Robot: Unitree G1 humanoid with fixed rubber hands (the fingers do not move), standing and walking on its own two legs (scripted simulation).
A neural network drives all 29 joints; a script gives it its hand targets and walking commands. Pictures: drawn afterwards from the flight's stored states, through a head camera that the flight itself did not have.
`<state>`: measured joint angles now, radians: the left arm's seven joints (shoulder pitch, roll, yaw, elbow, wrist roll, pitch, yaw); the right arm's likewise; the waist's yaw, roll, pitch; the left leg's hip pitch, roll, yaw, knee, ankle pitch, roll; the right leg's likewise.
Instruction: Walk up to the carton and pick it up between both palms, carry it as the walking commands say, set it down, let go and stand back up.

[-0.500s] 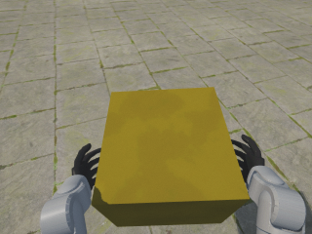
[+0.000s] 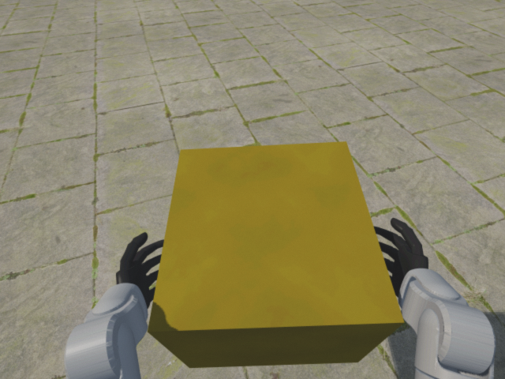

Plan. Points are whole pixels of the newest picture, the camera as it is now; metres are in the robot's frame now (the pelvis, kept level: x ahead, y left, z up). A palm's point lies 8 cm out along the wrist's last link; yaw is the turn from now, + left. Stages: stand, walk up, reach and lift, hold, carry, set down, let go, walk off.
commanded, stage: carry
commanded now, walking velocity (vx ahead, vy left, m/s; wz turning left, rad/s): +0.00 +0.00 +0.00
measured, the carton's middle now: (268, 254) +0.32 +0.00 +0.02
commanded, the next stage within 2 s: none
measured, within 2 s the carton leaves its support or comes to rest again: neither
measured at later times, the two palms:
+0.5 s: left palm (101, 362) +0.15 +0.20 +0.09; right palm (431, 343) +0.15 -0.17 +0.10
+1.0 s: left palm (119, 361) +0.15 +0.19 +0.06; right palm (422, 341) +0.16 -0.18 +0.07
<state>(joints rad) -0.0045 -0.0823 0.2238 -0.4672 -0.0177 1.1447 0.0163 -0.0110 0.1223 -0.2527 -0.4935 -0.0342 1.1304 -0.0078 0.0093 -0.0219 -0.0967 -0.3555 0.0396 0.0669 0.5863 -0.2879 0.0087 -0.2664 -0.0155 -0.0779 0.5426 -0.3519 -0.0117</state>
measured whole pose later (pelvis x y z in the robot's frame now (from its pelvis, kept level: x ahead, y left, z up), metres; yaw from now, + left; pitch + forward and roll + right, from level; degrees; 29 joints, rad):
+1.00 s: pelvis -0.08 +0.00 +0.00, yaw +0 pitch +0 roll +0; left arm -0.04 -0.07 0.22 -0.17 0.05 1.00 -0.01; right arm -0.05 0.10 -0.25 -0.18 -0.05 0.99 -0.03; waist 0.01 -0.01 -0.12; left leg -0.35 0.04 0.06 0.50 -0.14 0.01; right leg -0.30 -0.02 -0.09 0.53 -0.23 -0.02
